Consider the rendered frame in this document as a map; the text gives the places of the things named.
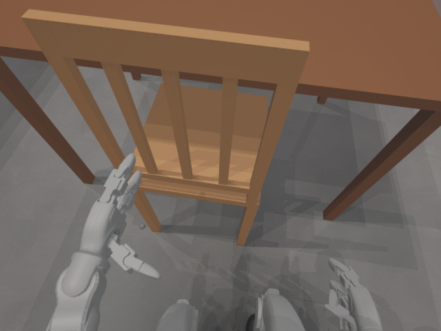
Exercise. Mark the robot left thigh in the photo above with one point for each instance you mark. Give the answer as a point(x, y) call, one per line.
point(178, 317)

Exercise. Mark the robot thigh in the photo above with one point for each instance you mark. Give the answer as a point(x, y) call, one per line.
point(273, 312)
point(178, 317)

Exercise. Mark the table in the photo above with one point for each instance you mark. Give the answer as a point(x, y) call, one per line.
point(376, 51)

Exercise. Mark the robot left hand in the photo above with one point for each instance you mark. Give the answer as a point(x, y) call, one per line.
point(108, 214)

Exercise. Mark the robot right hand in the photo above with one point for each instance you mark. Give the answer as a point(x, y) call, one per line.
point(357, 310)

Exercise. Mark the robot right thigh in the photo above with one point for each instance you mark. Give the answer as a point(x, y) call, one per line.
point(273, 312)

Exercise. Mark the robot left forearm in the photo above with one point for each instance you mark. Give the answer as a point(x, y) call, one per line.
point(79, 291)

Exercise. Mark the chair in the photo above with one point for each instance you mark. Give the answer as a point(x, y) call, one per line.
point(197, 143)

